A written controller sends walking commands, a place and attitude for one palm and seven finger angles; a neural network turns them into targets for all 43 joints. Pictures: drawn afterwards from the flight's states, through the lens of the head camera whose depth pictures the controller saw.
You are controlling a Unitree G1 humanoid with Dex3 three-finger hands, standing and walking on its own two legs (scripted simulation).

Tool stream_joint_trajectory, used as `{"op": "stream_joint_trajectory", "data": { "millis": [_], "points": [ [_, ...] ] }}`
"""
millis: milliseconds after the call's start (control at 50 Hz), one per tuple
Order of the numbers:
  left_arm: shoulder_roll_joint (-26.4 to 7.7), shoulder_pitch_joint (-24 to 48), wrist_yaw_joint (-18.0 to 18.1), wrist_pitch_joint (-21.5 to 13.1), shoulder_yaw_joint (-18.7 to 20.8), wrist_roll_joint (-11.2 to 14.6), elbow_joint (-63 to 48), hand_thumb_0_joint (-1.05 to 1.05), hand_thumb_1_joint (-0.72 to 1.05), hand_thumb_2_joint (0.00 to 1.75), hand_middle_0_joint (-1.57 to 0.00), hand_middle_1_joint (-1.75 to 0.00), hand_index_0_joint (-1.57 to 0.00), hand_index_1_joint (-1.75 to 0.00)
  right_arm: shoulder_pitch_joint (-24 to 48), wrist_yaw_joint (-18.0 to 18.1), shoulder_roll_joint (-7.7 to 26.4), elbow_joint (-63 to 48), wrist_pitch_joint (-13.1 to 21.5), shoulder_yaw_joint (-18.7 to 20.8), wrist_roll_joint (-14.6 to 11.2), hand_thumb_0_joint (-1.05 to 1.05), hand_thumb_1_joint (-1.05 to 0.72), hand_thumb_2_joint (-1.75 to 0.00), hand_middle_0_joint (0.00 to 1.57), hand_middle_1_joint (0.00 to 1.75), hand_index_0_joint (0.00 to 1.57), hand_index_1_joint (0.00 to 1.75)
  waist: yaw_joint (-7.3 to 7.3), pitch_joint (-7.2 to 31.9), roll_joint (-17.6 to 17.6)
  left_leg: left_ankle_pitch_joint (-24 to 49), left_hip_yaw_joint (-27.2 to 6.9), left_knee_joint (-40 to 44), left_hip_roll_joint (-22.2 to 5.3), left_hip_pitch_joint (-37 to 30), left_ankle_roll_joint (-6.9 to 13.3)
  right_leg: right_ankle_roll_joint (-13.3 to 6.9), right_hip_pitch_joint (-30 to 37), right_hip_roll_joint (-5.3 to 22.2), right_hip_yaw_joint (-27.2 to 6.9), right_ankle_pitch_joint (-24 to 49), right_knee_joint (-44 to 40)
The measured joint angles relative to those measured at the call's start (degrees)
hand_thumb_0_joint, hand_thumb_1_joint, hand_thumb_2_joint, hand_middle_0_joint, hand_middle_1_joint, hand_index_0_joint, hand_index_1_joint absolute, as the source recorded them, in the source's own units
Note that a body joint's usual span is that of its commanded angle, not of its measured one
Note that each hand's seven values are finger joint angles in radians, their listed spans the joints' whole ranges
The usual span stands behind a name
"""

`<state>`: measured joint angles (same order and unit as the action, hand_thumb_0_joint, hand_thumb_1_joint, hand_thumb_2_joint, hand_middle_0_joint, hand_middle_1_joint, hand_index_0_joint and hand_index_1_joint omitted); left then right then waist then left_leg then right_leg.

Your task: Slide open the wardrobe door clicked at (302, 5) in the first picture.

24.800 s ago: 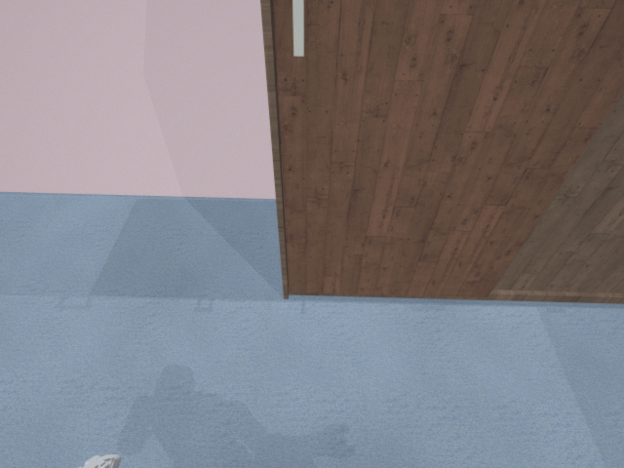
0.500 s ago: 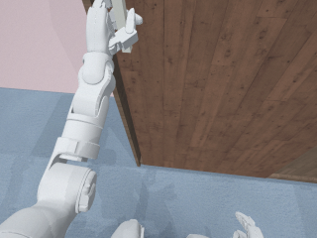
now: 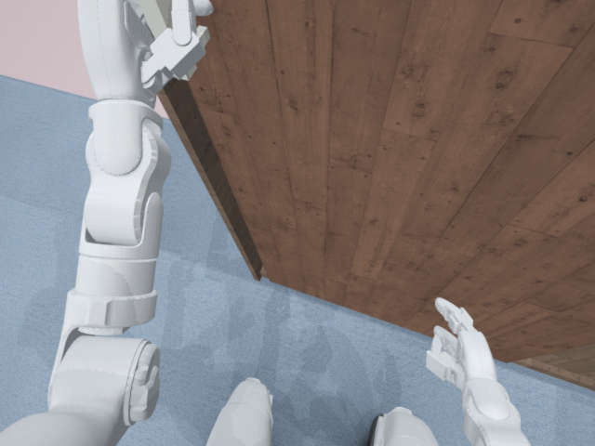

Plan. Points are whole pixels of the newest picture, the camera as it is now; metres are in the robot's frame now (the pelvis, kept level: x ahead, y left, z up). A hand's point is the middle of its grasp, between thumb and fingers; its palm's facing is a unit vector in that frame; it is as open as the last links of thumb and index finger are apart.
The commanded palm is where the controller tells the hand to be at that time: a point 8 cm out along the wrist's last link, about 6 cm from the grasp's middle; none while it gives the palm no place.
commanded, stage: step sideways, sliding the door along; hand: left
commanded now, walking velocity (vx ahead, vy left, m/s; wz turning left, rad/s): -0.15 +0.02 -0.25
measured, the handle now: out of the picture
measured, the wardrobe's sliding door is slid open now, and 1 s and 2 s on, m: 0.04 0.33 0.47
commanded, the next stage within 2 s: none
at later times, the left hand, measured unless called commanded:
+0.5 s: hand (324, 62) +0.40 +0.05 +0.25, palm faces +0.18 -0.98 -0.01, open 6.3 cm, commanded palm +0.35 +0.00 +0.24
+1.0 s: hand (532, 127) +0.36 -0.11 +0.25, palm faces -0.11 -0.99 -0.09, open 7.2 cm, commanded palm +0.34 -0.08 +0.24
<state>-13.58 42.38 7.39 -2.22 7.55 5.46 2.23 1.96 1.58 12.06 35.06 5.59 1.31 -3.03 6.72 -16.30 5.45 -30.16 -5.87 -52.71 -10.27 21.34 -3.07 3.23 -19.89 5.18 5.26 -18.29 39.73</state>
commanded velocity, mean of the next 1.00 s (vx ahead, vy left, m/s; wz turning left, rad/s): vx -0.25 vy -0.13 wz -0.26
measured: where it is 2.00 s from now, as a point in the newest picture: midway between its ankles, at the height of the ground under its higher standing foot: outside the picture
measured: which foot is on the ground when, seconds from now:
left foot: up 0.00-0.04, down 0.06-0.34, up 0.36-0.48, down 0.50-0.82, up 0.84-1.00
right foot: down 0.00-0.50, up 0.52-0.76, down 0.78-1.00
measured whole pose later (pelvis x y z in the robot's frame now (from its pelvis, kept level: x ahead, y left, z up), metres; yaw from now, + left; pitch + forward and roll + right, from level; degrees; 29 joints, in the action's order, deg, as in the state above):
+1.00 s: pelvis +0.07 -0.14 +0.01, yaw -8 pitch -1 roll +5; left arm -6.6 2.2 8.0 -6.6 -5.4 -0.4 -37.3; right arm -0.9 -2.6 10.4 32.3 7.9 -0.3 -0.2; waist 1.2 -14.1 -0.6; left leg -35.2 1.9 -56.9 -0.4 20.8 -2.5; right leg -7.7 -25.5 -0.8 4.7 -5.8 32.1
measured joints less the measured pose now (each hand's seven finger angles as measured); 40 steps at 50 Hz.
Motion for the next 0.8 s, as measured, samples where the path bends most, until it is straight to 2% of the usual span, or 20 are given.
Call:
{"op": "stream_joint_trajectory", "data": {
  "millis": [40, 60, 80, 140, 200, 280, 320, 340, 380, 420, 460, 480, 500, 520, 580, 620, 680, 740, 780, 800],
  "points": [
    [1.06, -2.45, 0.97, 0.83, 0.74, -0.55, -3.8, -0.06, 0.75, 0.86, -0.52, -1.43, -0.21, -1.29, 0.57, 1.02, 1.43, 0.77, 0.92, 0.81, -0.02, 0.01, -0.91, -0.9, 0.2, 0.3, 0.2, 0.3, -1.18, 0.29, -0.51, 2.07, 3.99, 4.09, 4.08, -0.01, 1.31, -0.24, -1.04, 0.93, 0.03, 1.3, 0.23],
    [1.66, -3.45, 1.25, 1.23, 0.57, -0.87, -5.49, -0.06, 0.75, 0.86, -0.52, -1.43, -0.21, -1.3, 0.16, 1.22, 2.21, 0.75, 1.27, 1.22, 0.01, 0.01, -0.91, -0.9, 0.2, 0.3, 0.2, 0.3, -1.38, 0.72, -0.11, 11.43, 6.47, 10.07, 4.17, -1.67, 2.17, -0.53, -2.09, 0.56, 0.3, 2.47, 1.66],
    [1.9, -3.88, 1.24, 1.57, -0.04, -1.03, -6.69, -0.06, 0.75, 0.85, -0.52, -1.43, -0.21, -1.29, -0.55, 1.06, 2.38, 0.51, 1.38, 2.01, 0.1, 0.01, -0.91, -0.9, 0.2, 0.3, 0.2, 0.3, -0.98, 0.84, -0.33, 13.26, 7.19, 12.72, 3.52, -2.98, 1.97, -0.72, -3.45, -0.06, -0.3, 2.98, 4.63],
    [2.54, -4.96, 0.65, 1.47, -2.0, -1.82, -8.8, -0.06, 0.75, 0.84, -0.51, -1.44, -0.21, -1.28, -3.65, -1.07, 1.68, -0.78, 1.56, 3.41, -0.05, 0.01, -0.91, -0.9, 0.19, 0.29, 0.19, 0.3, 1.63, 0.09, -2.31, 9.21, 8.22, 15.13, 2.28, -6.16, -0.28, -2.08, -5.86, -2.45, -3.5, -7.07, 14.04],
    [3.18, -7.81, 0.65, 0.9, -2.87, -2.0, -11.1, -0.06, 0.75, 0.84, -0.52, -1.44, -0.21, -1.27, -6.77, -2.75, 1.18, -1.96, 2.96, 2.8, -0.33, 0.01, -0.91, -0.9, 0.19, 0.29, 0.19, 0.3, 2.66, -0.14, -2.07, 9.5, 8.61, 17.26, 0.78, -8.65, -1.17, -2.65, -4.78, -3.65, -3.12, -6.22, 13.36],
    [3.54, -11.3, 0.68, 1.71, -2.9, -1.34, -14.36, -0.06, 0.75, 0.85, -0.53, -1.44, -0.21, -1.26, -9.76, -3.25, -0.1, -3.2, 4.62, 0.79, -0.13, 0.01, -0.91, -0.9, 0.19, 0.29, 0.19, 0.3, 2.12, 0.54, -1.7, 8.45, 11.77, 15.53, -1.35, -9.56, -2.12, -2.13, 0.17, -3.78, -1.88, 1.99, 3.89],
    [4.44, -12.78, 0.77, 1.85, -2.63, -1.27, -15.83, -0.06, 0.75, 0.85, -0.54, -1.45, -0.2, -1.25, -9.74, -3.07, -0.27, -2.79, 5.21, -0.07, -0.03, 0.01, -0.91, -0.9, 0.19, 0.29, 0.19, 0.3, 1.48, 0.92, -0.19, 7.62, 12.41, 11.71, -3.18, -8.06, -2.16, -3.58, 3.19, -4.31, 0.14, -2.97, 1.25],
    [5.16, -13.8, 1.05, 1.6, -2.55, -1.36, -16.85, -0.06, 0.74, 0.85, -0.55, -1.45, -0.2, -1.24, -9.03, -2.99, -0.17, -2.28, 5.13, -0.3, -0.01, 0.01, -0.91, -0.9, 0.19, 0.29, 0.19, 0.3, 1.15, 1.06, 0.62, 9.6, 12.11, 9.38, -3.74, -6.48, -1.06, -4.36, 3.56, -4.62, 0.9, -4.48, 0.73],
    [6.73, -16.53, 1.88, 1.07, -2.87, -2.09, -19.96, -0.06, 0.74, 0.85, -0.55, -1.45, -0.2, -1.25, -6.91, -2.9, 0.2, -1.42, 4.34, -0.41, 0.2, 0.02, -0.91, -0.9, 0.2, 0.29, 0.2, 0.3, 1.18, 1.47, 0.35, 3.93, 9.25, 2.44, -0.18, -2.66, 0.4, -5.92, 2.04, -4.04, 0.25, -3.88, 0.87],
    [8.74, -19.98, 2.65, 0.78, -4.13, -3.2, -24.44, -0.06, 0.74, 0.85, -0.54, -1.45, -0.2, -1.25, -5.12, -2.91, 0.59, -1.41, 4.19, -0.09, 0.2, 0.02, -0.91, -0.9, 0.2, 0.29, 0.2, 0.3, 0.71, 1.55, -0.56, -1.39, 7.23, -0.89, 4.88, 0.1, 1.44, -5.62, 0.75, -3.3, -1.7, -2.14, 0.04],
    [10.95, -23.69, 2.84, 0.37, -6.56, -4.32, -29.11, -0.05, 0.74, 0.84, -0.53, -1.45, -0.21, -1.25, -3.96, -3.25, 0.96, -2.08, 4.26, 0.34, 0.32, 0.02, -0.91, -0.9, 0.2, 0.29, 0.2, 0.3, -0.23, 1.43, -1.05, 1.85, 7.93, 4.7, 7.53, -0.09, 1.86, -5.36, -0.36, -3.29, -3.28, 0.93, -0.43],
    [11.96, -25.51, 2.6, 0.25, -8.2, -4.87, -31.29, -0.04, 0.74, 0.83, -0.52, -1.44, -0.22, -1.25, -4.02, -3.35, 1.07, -2.54, 3.73, 0.7, 0.46, 0.02, -0.91, -0.9, 0.2, 0.29, 0.19, 0.3, -0.63, 1.6, -1.11, 8.25, 9.25, 9.72, 7.57, -1.39, 2.06, -5.11, -1.13, -3.68, -3.7, 2.68, 0.21],
    [12.79, -27.2, 2.07, 0.31, -10.02, -5.38, -33.19, -0.03, 0.74, 0.82, -0.51, -1.44, -0.22, -1.24, -4.87, -3.54, 1.3, -2.96, 3.18, 1.19, 0.58, 0.02, -0.91, -0.9, 0.2, 0.29, 0.19, 0.3, -0.87, 2.18, -0.65, 19.7, 10.6, 14.62, 6.37, -3.3, 2.98, -4.52, -2.24, -4.67, -3.72, 4.31, 1.92],
    [13.12, -28.44, 1.5, -0.02, -12.05, -5.58, -34.28, -0.02, 0.74, 0.81, -0.51, -1.43, -0.22, -1.23, -6.07, -3.89, 1.41, -3.52, 2.66, 1.73, 0.61, 0.01, -0.91, -0.9, 0.2, 0.29, 0.19, 0.3, -0.73, 2.9, -0.56, 20.3, 11.53, 17.05, 5.31, -5.16, 3.19, -4.15, -3.78, -5.24, -3.77, 2.67, 5.56],
    [12.93, -31.6, 0.26, -2.56, -17.42, -7.21, -36.04, -0.02, 0.75, 0.8, -0.48, -1.42, -0.2, -1.19, -8.75, -5.21, 1.05, -5.02, 2.11, 2.13, 0.8, 0.01, -0.91, -0.9, 0.2, 0.29, 0.19, 0.3, 0.1, 3.66, -2.04, 8.7, 14.14, 18.93, 3.76, -8.94, 2.23, -3.75, -8.31, -5.13, -4.78, -7.26, 17.06],
    [11.89, -34.26, -0.3, -3.64, -19.84, -9.03, -38.01, -0.03, 0.75, 0.79, -0.46, -1.42, -0.19, -1.15, -9.58, -5.66, 0.58, -5.84, 2.8, 1.47, 1.16, 0.01, -0.91, -0.9, 0.19, 0.29, 0.19, 0.3, 0.12, 3.68, -2.3, 6.03, 15.21, 19.66, 2.54, -10.71, 0.98, -3.38, -10.37, -4.45, -3.93, -8.1, 20.07],
    [8.98, -37.79, -1.05, -4.78, -21.3, -9.93, -40.74, -0.03, 0.74, 0.77, -0.44, -1.4, -0.17, -1.09, -10.72, -4.87, -0.75, -6.01, 2.91, 1.26, 1.46, 0.01, -0.91, -0.9, 0.2, 0.29, 0.17, 0.29, 0.29, 3.35, -2.39, 4.82, 17.33, 19.44, 0.48, -13.33, -0.69, -2.65, -11.47, -3.69, -1.56, -3.93, 17.05],
    [6.34, -40.53, -1.16, -5.23, -20.67, -9.03, -42.71, -0.05, 0.71, 0.74, -0.44, -1.4, -0.16, -1.05, -11.0, -4.34, -2.01, -5.62, 3.03, 0.03, 1.82, 0.01, -0.91, -0.9, 0.2, 0.29, 0.17, 0.29, 0.12, 2.65, -2.26, 3.68, 19.2, 15.98, -1.43, -15.29, -1.48, -2.09, -9.58, -4.0, 1.27, 2.57, 9.37],
    [4.91, -41.63, -1.36, -5.06, -19.16, -7.85, -43.3, -0.06, 0.71, 0.74, -0.46, -1.39, -0.15, -1.05, -12.51, -3.81, -3.09, -5.85, 3.95, -0.38, 1.52, 0.01, -0.91, -0.9, 0.2, 0.3, 0.18, 0.3, -1.0, 2.47, -2.58, 3.65, 19.47, 10.43, -2.75, -14.9, -1.43, -2.05, -6.59, -4.57, 3.08, 8.16, 3.88],
    [4.57, -41.88, -1.53, -4.81, -18.35, -7.33, -43.2, -0.07, 0.7, 0.74, -0.47, -1.38, -0.14, -1.04, -13.26, -3.7, -3.31, -5.72, 4.28, -0.75, 1.35, 0.01, -0.91, -0.9, 0.2, 0.3, 0.18, 0.3, -1.85, 2.73, -2.62, 3.87, 18.89, 6.86, -3.46, -14.02, -1.15, -3.38, -4.68, -4.72, 3.89, 7.59, 2.6]
  ]
}}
